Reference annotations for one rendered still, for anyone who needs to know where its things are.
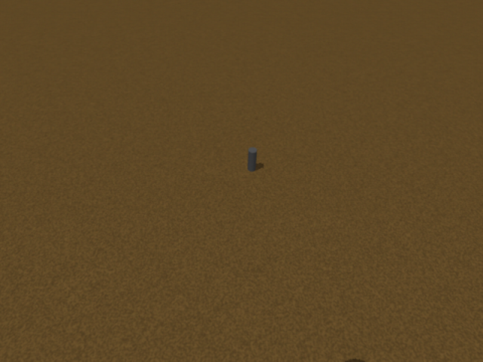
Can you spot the can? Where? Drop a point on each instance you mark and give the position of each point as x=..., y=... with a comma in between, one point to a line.
x=252, y=157

